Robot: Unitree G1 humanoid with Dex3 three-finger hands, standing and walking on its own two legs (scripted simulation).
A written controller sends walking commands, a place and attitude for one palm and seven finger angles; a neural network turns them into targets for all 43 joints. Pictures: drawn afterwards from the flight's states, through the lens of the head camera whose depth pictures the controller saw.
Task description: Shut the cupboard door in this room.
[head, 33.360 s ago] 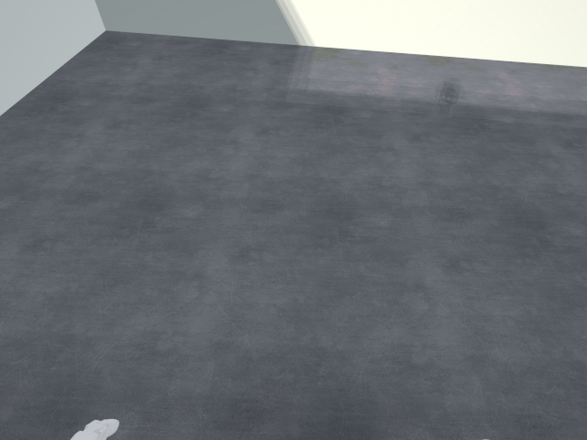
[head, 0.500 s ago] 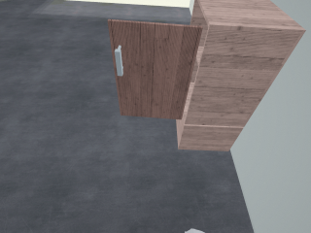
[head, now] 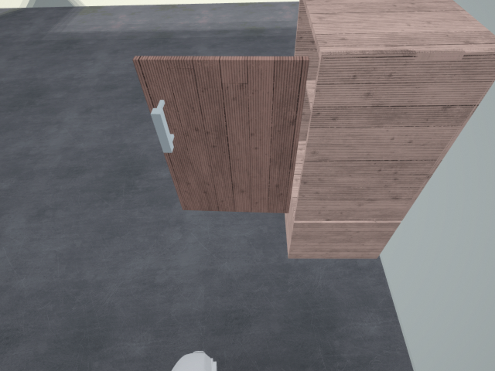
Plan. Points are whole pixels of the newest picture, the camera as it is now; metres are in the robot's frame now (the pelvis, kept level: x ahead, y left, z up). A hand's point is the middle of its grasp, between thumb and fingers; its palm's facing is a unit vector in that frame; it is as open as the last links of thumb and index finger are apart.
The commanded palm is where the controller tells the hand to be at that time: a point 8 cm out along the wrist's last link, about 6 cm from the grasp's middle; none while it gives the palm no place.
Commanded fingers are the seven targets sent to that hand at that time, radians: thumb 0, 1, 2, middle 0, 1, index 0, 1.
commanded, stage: take the last steps up to it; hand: left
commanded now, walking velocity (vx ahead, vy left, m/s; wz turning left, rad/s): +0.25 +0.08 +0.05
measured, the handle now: (164, 126) +0.69 +0.26 -0.02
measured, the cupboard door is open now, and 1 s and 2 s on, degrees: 88 88 88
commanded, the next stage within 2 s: come to a stop and stand still in 0.24 s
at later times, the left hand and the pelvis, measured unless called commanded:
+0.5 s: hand (133, 342) +0.20 +0.25 -0.18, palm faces +0.03 -0.98 -0.19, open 7.3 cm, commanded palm none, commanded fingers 0.00 0.90 0.90 -0.20 -0.30 -0.20 -0.30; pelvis +0.17 +0.07 -0.01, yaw +0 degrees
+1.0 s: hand (127, 321) +0.24 +0.28 -0.19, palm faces +0.01 -0.97 -0.25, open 7.4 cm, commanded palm none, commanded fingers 0.00 0.90 0.90 -0.20 -0.30 -0.20 -0.30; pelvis +0.16 +0.09 -0.02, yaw -2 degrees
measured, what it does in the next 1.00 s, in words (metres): walks ahead: left foot, then right foot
